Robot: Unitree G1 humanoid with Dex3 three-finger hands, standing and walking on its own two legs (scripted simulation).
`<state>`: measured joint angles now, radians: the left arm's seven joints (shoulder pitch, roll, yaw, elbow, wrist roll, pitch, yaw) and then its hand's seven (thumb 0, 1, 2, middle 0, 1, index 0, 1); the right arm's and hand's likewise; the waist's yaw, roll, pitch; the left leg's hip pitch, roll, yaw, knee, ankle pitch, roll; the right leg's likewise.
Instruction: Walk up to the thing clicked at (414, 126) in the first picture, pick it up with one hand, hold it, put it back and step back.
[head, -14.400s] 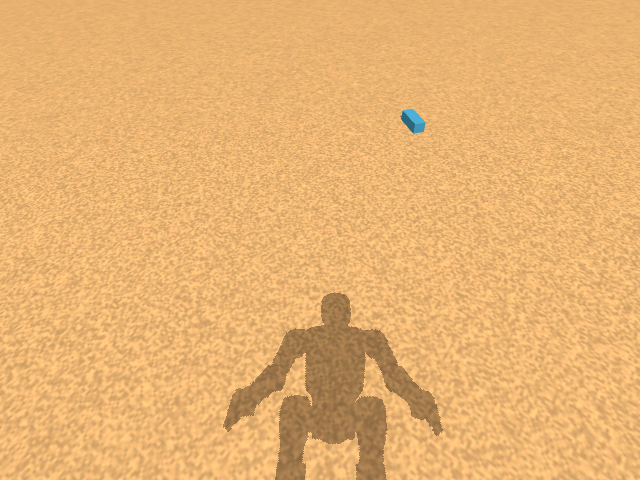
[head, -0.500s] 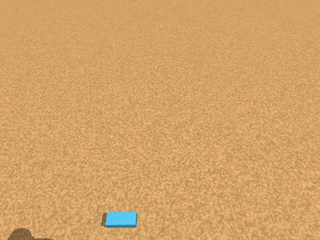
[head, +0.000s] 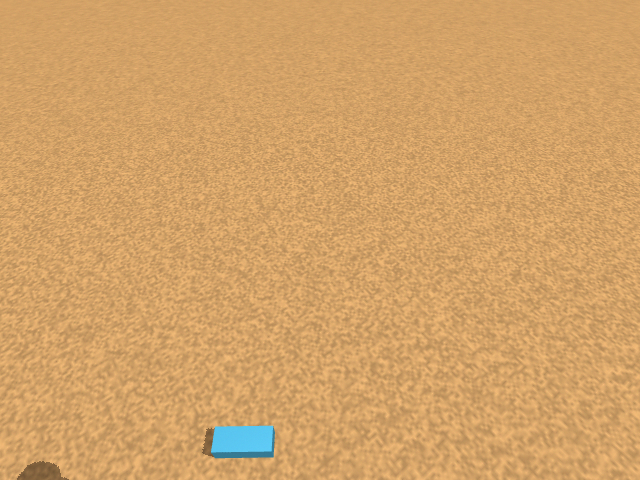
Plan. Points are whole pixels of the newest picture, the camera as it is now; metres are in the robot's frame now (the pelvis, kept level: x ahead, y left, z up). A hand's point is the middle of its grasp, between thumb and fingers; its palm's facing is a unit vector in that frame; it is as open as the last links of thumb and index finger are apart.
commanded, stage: stand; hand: left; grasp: from above
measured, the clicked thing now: (244, 441) +0.39 +0.24 -0.75
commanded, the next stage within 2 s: rise first in 0.16 s
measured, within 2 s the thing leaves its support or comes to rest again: neither
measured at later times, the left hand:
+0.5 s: hand out of the picture +0.15 +0.25 -0.17, palm faces -0.02 -0.94 -0.34, open 9.0 cm
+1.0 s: hand out of the picture +0.14 +0.27 -0.23, palm faces -0.15 -0.88 -0.46, open 14.1 cm
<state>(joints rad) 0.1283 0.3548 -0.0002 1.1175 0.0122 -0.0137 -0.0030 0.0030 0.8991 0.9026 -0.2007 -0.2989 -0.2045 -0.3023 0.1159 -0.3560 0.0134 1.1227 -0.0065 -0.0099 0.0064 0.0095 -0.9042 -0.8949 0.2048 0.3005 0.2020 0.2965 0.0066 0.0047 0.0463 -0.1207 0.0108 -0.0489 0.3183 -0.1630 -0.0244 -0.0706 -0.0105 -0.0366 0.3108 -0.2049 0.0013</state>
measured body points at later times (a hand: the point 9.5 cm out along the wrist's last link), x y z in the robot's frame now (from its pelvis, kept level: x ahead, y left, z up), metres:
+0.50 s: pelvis -0.02 +0.00 -0.02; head +0.04 +0.00 +0.42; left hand +0.15 +0.30 -0.15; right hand +0.08 -0.27 -0.14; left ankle +0.01 +0.13 -0.75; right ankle -0.02 -0.12 -0.75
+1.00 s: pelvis -0.01 +0.02 -0.09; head +0.09 +0.03 +0.35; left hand +0.15 +0.31 -0.20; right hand +0.15 -0.25 -0.18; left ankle +0.01 +0.14 -0.75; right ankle -0.02 -0.12 -0.75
